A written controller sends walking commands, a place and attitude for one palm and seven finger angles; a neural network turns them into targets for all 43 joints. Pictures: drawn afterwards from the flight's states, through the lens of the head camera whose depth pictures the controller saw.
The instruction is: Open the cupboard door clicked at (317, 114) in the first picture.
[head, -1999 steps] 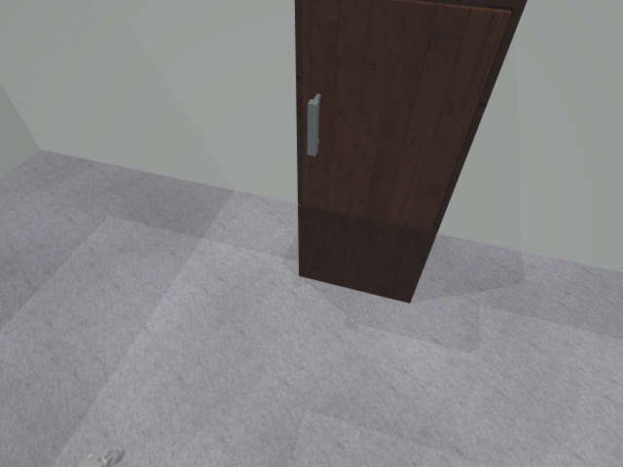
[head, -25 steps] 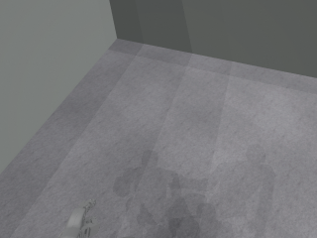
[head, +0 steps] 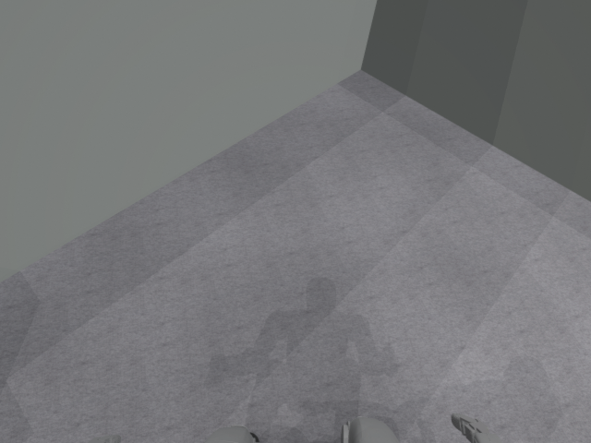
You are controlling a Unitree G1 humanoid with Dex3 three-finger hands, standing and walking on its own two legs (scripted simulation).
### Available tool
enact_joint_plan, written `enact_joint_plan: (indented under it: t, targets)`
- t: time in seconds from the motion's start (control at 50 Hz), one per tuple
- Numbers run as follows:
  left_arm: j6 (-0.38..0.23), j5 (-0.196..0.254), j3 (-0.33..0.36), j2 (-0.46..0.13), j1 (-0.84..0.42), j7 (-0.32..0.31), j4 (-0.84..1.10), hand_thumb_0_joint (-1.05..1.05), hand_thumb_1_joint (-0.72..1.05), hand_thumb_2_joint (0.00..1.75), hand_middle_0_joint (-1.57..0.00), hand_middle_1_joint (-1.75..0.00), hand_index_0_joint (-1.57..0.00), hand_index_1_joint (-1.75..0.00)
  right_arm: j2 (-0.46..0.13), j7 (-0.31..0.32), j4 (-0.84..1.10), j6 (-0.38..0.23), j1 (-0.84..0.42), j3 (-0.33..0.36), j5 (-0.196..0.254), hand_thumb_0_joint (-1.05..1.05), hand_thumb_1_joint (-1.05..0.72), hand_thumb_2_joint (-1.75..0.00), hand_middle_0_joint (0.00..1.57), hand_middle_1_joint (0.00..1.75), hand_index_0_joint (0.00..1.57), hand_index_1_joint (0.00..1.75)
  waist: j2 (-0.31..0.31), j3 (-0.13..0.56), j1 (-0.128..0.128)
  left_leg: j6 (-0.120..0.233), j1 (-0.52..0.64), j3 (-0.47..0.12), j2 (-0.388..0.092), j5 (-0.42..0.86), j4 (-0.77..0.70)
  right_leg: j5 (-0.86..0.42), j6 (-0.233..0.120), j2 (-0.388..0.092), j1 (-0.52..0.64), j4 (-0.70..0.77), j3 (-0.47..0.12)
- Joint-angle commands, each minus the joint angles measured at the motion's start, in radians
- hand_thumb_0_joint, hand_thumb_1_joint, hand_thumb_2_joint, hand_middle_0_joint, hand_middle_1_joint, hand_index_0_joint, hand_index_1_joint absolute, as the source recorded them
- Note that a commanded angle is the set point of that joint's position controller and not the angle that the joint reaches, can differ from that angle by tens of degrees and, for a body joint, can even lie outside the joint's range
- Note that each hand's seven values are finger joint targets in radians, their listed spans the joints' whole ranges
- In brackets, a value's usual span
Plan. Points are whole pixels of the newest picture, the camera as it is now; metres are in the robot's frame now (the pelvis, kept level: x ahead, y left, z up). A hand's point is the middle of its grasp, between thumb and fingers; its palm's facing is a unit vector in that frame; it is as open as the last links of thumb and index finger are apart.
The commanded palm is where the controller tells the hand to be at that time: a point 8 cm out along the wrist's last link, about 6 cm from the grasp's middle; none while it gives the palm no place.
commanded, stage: turn to face it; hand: left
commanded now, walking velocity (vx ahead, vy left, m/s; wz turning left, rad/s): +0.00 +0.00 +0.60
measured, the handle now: out of the picture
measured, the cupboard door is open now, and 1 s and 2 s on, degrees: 45 45 45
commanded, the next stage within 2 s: none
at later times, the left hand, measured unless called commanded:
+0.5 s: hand out of the picture +0.03 +0.13 -0.15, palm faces +0.31 -0.92 -0.25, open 7.3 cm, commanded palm none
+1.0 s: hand out of the picture +0.00 +0.14 -0.15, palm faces +0.56 -0.77 -0.32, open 7.4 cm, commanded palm none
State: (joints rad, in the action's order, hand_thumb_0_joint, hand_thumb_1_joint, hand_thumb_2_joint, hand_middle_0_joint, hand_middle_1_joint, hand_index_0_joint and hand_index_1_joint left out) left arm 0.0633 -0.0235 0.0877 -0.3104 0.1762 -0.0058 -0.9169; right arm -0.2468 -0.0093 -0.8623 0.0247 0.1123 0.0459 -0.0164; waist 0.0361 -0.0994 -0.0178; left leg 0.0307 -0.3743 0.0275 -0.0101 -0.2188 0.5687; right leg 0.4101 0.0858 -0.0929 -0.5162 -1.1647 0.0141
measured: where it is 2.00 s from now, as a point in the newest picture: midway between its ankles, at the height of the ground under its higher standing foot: outside the picture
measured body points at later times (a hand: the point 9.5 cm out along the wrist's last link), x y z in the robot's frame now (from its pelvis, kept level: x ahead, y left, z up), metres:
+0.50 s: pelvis +0.02 -0.08 +0.01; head +0.07 -0.07 +0.45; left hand +0.01 +0.17 -0.13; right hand +0.17 -0.30 -0.14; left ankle -0.03 +0.06 -0.68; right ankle +0.01 -0.18 -0.73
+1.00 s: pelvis +0.03 -0.11 -0.01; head +0.08 -0.09 +0.44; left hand -0.03 +0.18 -0.12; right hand +0.25 -0.27 -0.16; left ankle -0.03 +0.04 -0.73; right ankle +0.10 -0.21 -0.74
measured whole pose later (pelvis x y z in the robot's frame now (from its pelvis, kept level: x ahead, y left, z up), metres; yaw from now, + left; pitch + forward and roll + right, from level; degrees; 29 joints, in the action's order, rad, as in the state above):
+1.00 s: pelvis +0.03 -0.11 -0.01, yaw +36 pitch +2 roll +1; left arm 0.02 -0.02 0.06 -0.26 0.14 -0.01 -0.85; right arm -0.24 -0.02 -0.91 0.06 0.17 0.07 -0.01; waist -0.02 -0.09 0.01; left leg -0.04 -0.38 -0.12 0.02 -0.31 0.63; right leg 0.30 0.03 -0.04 -0.31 -0.59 0.02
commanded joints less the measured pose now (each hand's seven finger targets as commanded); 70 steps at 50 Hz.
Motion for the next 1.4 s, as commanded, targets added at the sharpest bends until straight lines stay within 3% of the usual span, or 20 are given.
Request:
enact_joint_plan:
  t: [0.0, 0.16, 0.18, 0.2, 0.22, 0.32, 0.44, 0.54, 0.56, 0.6, 0.62, 0.7, 0.92, 0.96, 0.98, 1.04, 1.28, 1.32, 1.34, 1.38]
  targets:
    - [-0.030, 0.002, -0.004, -0.042, -0.001, 0.001, 0.090, 0.00, 0.90, 0.90, -0.20, -0.30, -0.20, -0.30, -0.219, 0.014, 0.050, -0.010, 0.048, 0.060, -0.001, 0.00, -0.90, -0.90, 0.20, 0.30, 0.20, 0.30, -0.159, 0.163, 0.030, 0.110, 0.171, -0.270, -0.214, 0.067, -0.261, -0.031, 0.006, 0.011, -0.022, 0.099, -0.012]
    - [-0.047, 0.015, -0.004, -0.035, 0.079, -0.009, 0.089, 0.00, 0.90, 0.90, -0.20, -0.30, -0.20, -0.30, -0.205, 0.006, 0.053, 0.015, 0.009, 0.079, -0.003, 0.00, -0.90, -0.90, 0.20, 0.30, 0.20, 0.30, -0.190, 0.163, -0.004, 0.077, -0.016, -0.343, -0.147, -0.005, -0.172, -0.093, -0.027, 0.093, 0.331, 0.618, 0.036]
    - [-0.057, 0.010, 0.008, -0.076, 0.131, -0.016, 0.081, 0.00, 0.90, 0.90, -0.20, -0.30, -0.20, -0.30, -0.164, 0.004, 0.065, 0.017, -0.004, 0.076, 0.005, 0.00, -0.90, -0.90, 0.20, 0.30, 0.20, 0.30, -0.079, 0.173, -0.034, 0.030, -0.126, -0.301, -0.082, -0.078, -0.072, -0.094, -0.049, 0.020, 0.459, 0.792, -0.040]
    - [-0.069, -0.008, 0.028, -0.181, 0.160, -0.024, 0.086, 0.00, 0.90, 0.90, -0.20, -0.30, -0.20, -0.30, -0.089, -0.001, 0.084, 0.016, -0.003, 0.065, 0.014, 0.00, -0.90, -0.90, 0.20, 0.30, 0.20, 0.30, 0.232, 0.174, -0.054, -0.062, -0.296, -0.114, 0.069, -0.270, 0.192, -0.019, -0.142, -0.263, 0.535, 0.954, -0.353]
    - [-0.065, -0.005, 0.021, -0.201, 0.105, -0.029, 0.105, 0.00, 0.90, 0.90, -0.20, -0.30, -0.20, -0.30, -0.112, -0.005, 0.092, 0.013, -0.026, 0.068, 0.004, 0.00, -0.90, -0.90, 0.20, 0.30, 0.20, 0.30, 0.278, 0.138, -0.043, -0.070, -0.276, -0.076, 0.058, -0.391, 0.455, -0.120, -0.221, -0.416, 0.379, 0.964, -0.437]
    - [-0.077, 0.006, -0.014, -0.048, -0.013, -0.033, 0.124, 0.00, 0.90, 0.90, -0.20, -0.30, -0.20, -0.30, -0.077, -0.020, 0.021, 0.034, 0.030, 0.057, 0.003, 0.00, -0.90, -0.90, 0.20, 0.30, 0.20, 0.30, 0.194, 0.103, 0.040, -0.108, -0.244, -0.029, -0.019, -0.199, 0.613, -0.641, -0.190, -0.205, 0.405, 0.797, -0.029]
    - [-0.078, -0.001, 0.007, -0.098, 0.127, -0.031, 0.078, 0.00, 0.90, 0.90, -0.20, -0.30, -0.20, -0.30, -0.036, -0.022, 0.035, 0.025, -0.070, 0.032, 0.008, 0.00, -0.90, -0.90, 0.20, 0.30, 0.20, 0.30, 0.148, 0.141, -0.033, -0.110, -0.149, 0.068, -0.001, -0.231, 0.268, -0.874, -0.195, -0.243, 0.557, 0.710, 0.032]
    - [-0.073, 0.003, 0.021, -0.124, 0.083, -0.023, 0.077, 0.00, 0.90, 0.90, -0.20, -0.30, -0.20, -0.30, -0.063, -0.016, 0.029, 0.013, 0.000, 0.034, 0.007, 0.00, -0.90, -0.90, 0.20, 0.30, 0.20, 0.30, 0.151, 0.169, 0.012, -0.072, 0.066, 0.102, 0.021, -0.099, -0.005, -0.831, -0.154, -0.253, 0.470, 0.587, 0.093]
    - [-0.071, 0.010, 0.021, -0.118, 0.059, -0.021, 0.083, 0.00, 0.90, 0.90, -0.20, -0.30, -0.20, -0.30, -0.093, -0.015, 0.012, 0.007, 0.068, 0.042, 0.003, 0.00, -0.90, -0.90, 0.20, 0.30, 0.20, 0.30, 0.097, 0.199, 0.055, -0.055, 0.203, 0.080, 0.006, 0.036, -0.118, -0.747, -0.116, -0.239, 0.389, 0.481, 0.126]
    - [-0.060, 0.018, -0.014, -0.009, -0.017, -0.011, 0.151, 0.00, 0.90, 0.90, -0.20, -0.30, -0.20, -0.30, -0.274, -0.004, -0.008, 0.002, 0.204, 0.089, -0.007, 0.00, -0.90, -0.90, 0.20, 0.30, 0.20, 0.30, -0.357, 0.238, 0.132, 0.164, 0.458, -0.450, -0.408, 0.683, -0.177, 0.242, 0.001, -0.025, -0.073, 0.080, 0.133]
    - [-0.043, 0.009, -0.011, -0.041, -0.070, -0.017, 0.170, 0.00, 0.90, 0.90, -0.20, -0.30, -0.20, -0.30, -0.277, 0.004, -0.028, 0.009, 0.229, 0.084, -0.006, 0.00, -0.90, -0.90, 0.20, 0.30, 0.20, 0.30, -0.225, 0.229, 0.133, 0.229, 0.408, -0.424, -0.438, 0.674, -0.162, 0.255, -0.016, -0.034, -0.092, 0.005, 0.009]
    - [-0.026, 0.003, 0.001, -0.043, -0.041, -0.005, 0.111, 0.00, 0.90, 0.90, -0.20, -0.30, -0.20, -0.30, -0.199, 0.023, 0.031, -0.002, 0.027, 0.059, -0.009, 0.00, -0.90, -0.90, 0.20, 0.30, 0.20, 0.30, -0.226, 0.110, 0.037, 0.125, 0.175, -0.270, -0.244, 0.249, -0.234, 0.023, -0.010, -0.023, -0.037, 0.014, -0.029]
    - [-0.052, 0.014, 0.001, -0.035, 0.068, -0.007, 0.103, 0.00, 0.90, 0.90, -0.20, -0.30, -0.20, -0.30, -0.197, 0.011, 0.050, 0.011, -0.015, 0.077, -0.001, 0.00, -0.90, -0.90, 0.20, 0.30, 0.20, 0.30, -0.177, 0.170, -0.016, 0.065, 0.012, -0.313, -0.128, 0.127, -0.107, -0.147, -0.022, 0.082, 0.374, 0.676, 0.037]
    - [-0.073, -0.009, 0.032, -0.187, 0.121, -0.023, 0.097, 0.00, 0.90, 0.90, -0.20, -0.30, -0.20, -0.30, -0.080, 0.003, 0.083, 0.008, -0.013, 0.061, 0.013, 0.00, -0.90, -0.90, 0.20, 0.30, 0.20, 0.30, 0.278, 0.180, -0.049, -0.076, -0.258, -0.057, 0.095, -0.318, 0.277, -0.236, -0.161, -0.325, 0.553, 0.906, -0.377]
    - [-0.072, -0.002, 0.022, -0.190, 0.110, -0.028, 0.103, 0.00, 0.90, 0.90, -0.20, -0.30, -0.20, -0.30, -0.124, 0.000, 0.087, 0.010, -0.027, 0.065, 0.005, 0.00, -0.90, -0.90, 0.20, 0.30, 0.20, 0.30, 0.256, 0.169, -0.049, -0.069, -0.236, -0.088, 0.048, -0.422, 0.514, -0.360, -0.242, -0.416, 0.433, 0.895, -0.395]
    - [-0.067, 0.005, -0.005, -0.079, -0.029, -0.030, 0.134, 0.00, 0.90, 0.90, -0.20, -0.30, -0.20, -0.30, -0.103, -0.012, 0.029, 0.033, 0.013, 0.065, -0.001, 0.00, -0.90, -0.90, 0.20, 0.30, 0.20, 0.30, 0.211, 0.103, 0.031, -0.090, -0.225, -0.065, -0.014, -0.242, 0.681, -0.459, -0.209, -0.244, 0.364, 0.833, -0.120]
    - [-0.068, 0.001, 0.023, -0.125, 0.077, -0.020, 0.085, 0.00, 0.90, 0.90, -0.20, -0.30, -0.20, -0.30, -0.062, -0.020, 0.035, 0.015, -0.012, 0.035, 0.007, 0.00, -0.90, -0.90, 0.20, 0.30, 0.20, 0.30, 0.148, 0.145, 0.007, -0.074, 0.072, 0.097, 0.015, -0.108, 0.025, -0.680, -0.156, -0.263, 0.422, 0.632, 0.094]
    - [-0.061, 0.013, 0.018, -0.083, 0.051, -0.012, 0.105, 0.00, 0.90, 0.90, -0.20, -0.30, -0.20, -0.30, -0.162, -0.015, 0.005, 0.001, 0.119, 0.063, -0.002, 0.00, -0.90, -0.90, 0.20, 0.30, 0.20, 0.30, -0.088, 0.227, 0.086, -0.004, 0.355, -0.086, -0.119, 0.187, -0.146, -0.400, -0.061, -0.183, 0.197, 0.361, 0.176]
    - [-0.054, 0.018, -0.007, -0.009, 0.001, -0.007, 0.148, 0.00, 0.90, 0.90, -0.20, -0.30, -0.20, -0.30, -0.274, -0.006, -0.004, -0.001, 0.195, 0.092, -0.009, 0.00, -0.90, -0.90, 0.20, 0.30, 0.20, 0.30, -0.375, 0.224, 0.132, 0.155, 0.432, -0.467, -0.394, 0.569, -0.195, 0.253, 0.011, -0.030, -0.072, 0.123, 0.166]
    - [-0.035, 0.005, -0.006, -0.036, -0.084, -0.017, 0.158, 0.00, 0.90, 0.90, -0.20, -0.30, -0.20, -0.30, -0.254, 0.013, -0.020, 0.003, 0.199, 0.080, -0.008, 0.00, -0.90, -0.90, 0.20, 0.30, 0.20, 0.30, -0.219, 0.210, 0.122, 0.214, 0.349, -0.407, -0.383, 0.483, -0.199, 0.204, -0.019, -0.043, -0.100, -0.007, -0.007]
